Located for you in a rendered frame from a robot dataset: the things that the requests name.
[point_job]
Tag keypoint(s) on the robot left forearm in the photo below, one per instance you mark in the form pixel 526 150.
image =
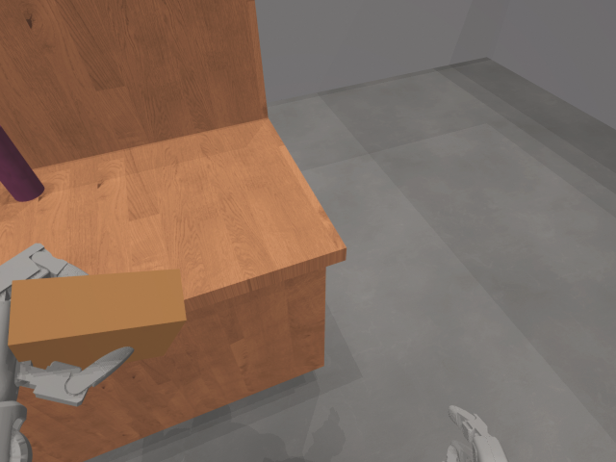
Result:
pixel 14 446

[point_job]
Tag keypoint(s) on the table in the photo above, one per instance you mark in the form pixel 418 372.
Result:
pixel 146 121

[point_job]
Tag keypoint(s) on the sponge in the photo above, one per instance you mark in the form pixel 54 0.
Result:
pixel 78 319

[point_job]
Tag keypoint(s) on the robot right hand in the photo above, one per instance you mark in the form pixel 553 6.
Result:
pixel 485 447

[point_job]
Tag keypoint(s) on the robot left hand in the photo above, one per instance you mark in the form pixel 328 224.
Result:
pixel 60 382

